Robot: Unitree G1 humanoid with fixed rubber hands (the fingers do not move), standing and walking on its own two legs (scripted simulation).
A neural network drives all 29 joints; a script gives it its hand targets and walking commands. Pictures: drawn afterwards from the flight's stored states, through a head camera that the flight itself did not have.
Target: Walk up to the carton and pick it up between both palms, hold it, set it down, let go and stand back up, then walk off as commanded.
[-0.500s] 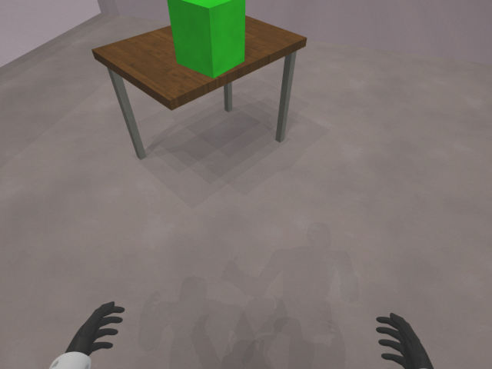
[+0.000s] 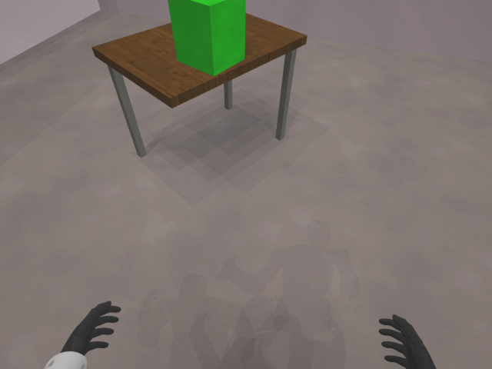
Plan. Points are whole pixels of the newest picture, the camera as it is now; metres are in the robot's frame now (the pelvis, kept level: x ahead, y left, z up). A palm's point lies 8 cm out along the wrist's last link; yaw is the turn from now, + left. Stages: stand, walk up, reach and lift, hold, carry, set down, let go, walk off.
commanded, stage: stand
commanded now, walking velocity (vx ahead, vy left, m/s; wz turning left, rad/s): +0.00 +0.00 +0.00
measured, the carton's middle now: (209, 29) +1.30 +0.20 +0.01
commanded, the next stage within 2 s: walk up in 0.56 s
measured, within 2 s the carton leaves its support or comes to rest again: neither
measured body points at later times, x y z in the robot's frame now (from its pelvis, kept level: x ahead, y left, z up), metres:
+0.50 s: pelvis +0.00 +0.00 +0.00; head -0.01 +0.00 +0.45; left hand +0.16 +0.29 -0.06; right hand +0.16 -0.27 -0.07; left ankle +0.03 +0.12 -0.73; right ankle +0.03 -0.12 -0.73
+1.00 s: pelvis +0.02 +0.03 +0.01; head +0.00 +0.05 +0.46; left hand +0.09 +0.37 -0.06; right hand +0.22 -0.25 -0.04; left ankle +0.05 +0.19 -0.69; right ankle +0.03 -0.12 -0.72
